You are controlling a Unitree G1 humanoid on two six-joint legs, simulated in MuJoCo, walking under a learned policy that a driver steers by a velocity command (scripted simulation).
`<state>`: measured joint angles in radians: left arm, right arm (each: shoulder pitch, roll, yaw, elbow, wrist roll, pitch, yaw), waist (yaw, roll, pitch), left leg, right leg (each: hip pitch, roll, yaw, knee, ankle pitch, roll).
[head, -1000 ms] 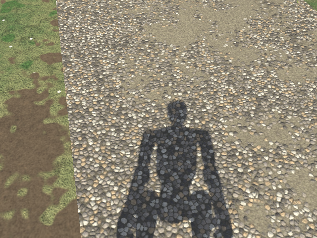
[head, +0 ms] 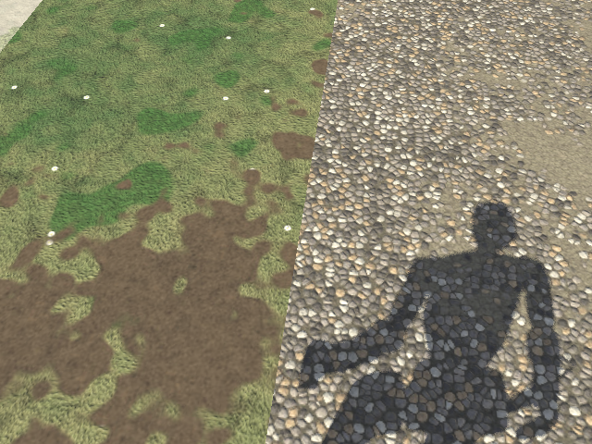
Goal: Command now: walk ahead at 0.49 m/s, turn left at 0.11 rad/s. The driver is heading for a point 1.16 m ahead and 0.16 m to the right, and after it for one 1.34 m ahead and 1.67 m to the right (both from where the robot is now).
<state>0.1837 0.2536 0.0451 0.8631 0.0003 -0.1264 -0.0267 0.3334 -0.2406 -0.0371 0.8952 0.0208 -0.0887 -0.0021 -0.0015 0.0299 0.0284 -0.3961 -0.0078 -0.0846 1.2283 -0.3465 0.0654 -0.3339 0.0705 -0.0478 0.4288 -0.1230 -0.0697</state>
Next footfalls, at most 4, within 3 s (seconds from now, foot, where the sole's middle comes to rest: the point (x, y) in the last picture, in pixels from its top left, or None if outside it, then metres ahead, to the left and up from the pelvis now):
0.38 left None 0.38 0.16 -0.77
0.96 right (344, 353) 0.69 -0.08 -0.77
1.44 left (299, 246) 1.01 0.03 -0.77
1.98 right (416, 205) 1.16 -0.32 -0.77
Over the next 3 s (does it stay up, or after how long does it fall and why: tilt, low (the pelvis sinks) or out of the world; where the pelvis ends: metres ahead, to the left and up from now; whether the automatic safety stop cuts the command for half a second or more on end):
stays up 1.28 -0.44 -0.02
